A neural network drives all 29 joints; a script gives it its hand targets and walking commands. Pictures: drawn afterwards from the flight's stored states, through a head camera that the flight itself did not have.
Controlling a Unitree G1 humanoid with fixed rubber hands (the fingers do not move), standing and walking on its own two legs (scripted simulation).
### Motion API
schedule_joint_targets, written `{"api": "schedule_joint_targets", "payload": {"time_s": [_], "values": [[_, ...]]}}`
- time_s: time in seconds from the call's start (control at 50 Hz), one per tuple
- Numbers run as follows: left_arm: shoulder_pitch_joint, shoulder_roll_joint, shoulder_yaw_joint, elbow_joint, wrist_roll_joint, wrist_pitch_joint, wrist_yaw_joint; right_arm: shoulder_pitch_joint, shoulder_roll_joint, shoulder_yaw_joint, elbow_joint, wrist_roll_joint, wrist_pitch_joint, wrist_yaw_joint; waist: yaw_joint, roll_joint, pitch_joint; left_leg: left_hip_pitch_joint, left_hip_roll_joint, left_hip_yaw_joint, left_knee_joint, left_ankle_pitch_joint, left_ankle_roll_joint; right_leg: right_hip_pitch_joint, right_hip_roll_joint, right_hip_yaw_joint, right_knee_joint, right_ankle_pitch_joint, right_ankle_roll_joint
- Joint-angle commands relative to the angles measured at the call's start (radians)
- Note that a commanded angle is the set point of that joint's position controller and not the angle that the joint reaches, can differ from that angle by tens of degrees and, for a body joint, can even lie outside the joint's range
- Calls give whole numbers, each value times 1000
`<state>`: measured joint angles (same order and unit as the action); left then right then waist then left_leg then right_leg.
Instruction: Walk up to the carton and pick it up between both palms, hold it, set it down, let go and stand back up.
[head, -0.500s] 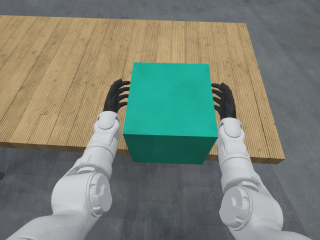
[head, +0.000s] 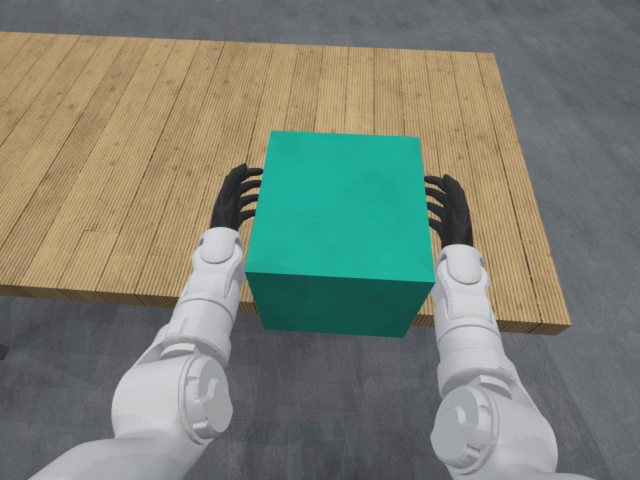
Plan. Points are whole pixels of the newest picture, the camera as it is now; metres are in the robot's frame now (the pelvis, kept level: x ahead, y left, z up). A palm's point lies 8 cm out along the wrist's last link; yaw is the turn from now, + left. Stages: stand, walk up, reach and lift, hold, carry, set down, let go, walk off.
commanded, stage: reach and lift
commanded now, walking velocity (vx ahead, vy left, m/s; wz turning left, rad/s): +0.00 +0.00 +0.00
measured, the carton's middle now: (338, 236) +0.43 -0.03 +0.00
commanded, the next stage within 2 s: none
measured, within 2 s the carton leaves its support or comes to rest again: leaves its support in 0.90 s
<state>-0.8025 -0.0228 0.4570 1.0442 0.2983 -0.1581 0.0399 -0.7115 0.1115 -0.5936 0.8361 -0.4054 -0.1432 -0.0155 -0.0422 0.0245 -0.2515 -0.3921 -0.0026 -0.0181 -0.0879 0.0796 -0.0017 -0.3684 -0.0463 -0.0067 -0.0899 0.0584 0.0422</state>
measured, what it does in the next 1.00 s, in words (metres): stands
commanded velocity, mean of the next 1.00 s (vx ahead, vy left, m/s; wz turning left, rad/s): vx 0.00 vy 0.00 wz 0.00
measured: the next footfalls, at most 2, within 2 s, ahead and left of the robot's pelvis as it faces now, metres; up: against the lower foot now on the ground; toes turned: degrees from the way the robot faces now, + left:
none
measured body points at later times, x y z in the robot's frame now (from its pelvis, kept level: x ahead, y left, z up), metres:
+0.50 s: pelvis +0.00 +0.00 +0.00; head +0.08 -0.01 +0.44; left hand +0.45 +0.12 +0.04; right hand +0.42 -0.18 +0.04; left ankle -0.02 +0.12 -0.75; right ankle -0.03 -0.14 -0.75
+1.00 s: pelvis +0.00 -0.01 +0.00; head +0.06 -0.02 +0.45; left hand +0.44 +0.12 +0.05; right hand +0.42 -0.17 +0.05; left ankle -0.02 +0.12 -0.75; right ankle -0.03 -0.14 -0.75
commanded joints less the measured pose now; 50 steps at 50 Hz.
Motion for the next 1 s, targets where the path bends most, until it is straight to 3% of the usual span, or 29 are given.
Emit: {"api": "schedule_joint_targets", "payload": {"time_s": [0.0,0.1,0.28,0.36,0.52,0.76,0.98], "values": [[-432,-427,-221,-10,39,-12,-157,-397,405,245,52,-48,13,91,6,-1,-458,215,-59,48,103,329,-4,305,87,-44,51,279,-30],[-432,-423,-209,2,51,-1,-155,-411,403,228,43,-54,23,95,7,7,-437,211,-58,44,97,315,3,307,88,-45,46,264,-28],[-446,-400,-177,30,62,11,-146,-415,418,217,59,-74,45,92,3,-28,-441,169,-54,43,68,292,24,349,83,-44,56,289,-22],[-460,-403,-187,17,61,15,-145,-414,420,214,65,-65,47,83,2,3,-462,179,-60,42,72,293,18,341,80,-42,65,307,-29],[-473,-428,-205,32,43,23,-138,-448,438,232,62,-61,56,86,1,-5,-481,225,-52,36,92,339,14,334,87,-48,66,321,-31],[-555,-457,-275,-29,-13,27,-116,-524,448,311,54,16,57,85,2,6,-564,304,-48,33,151,430,-1,336,92,-52,93,376,-45],[-635,-486,-341,-117,-79,60,-101,-618,494,423,-3,116,89,67,-8,-19,-644,326,-56,38,185,458,5,460,94,-46,175,516,-27]]}}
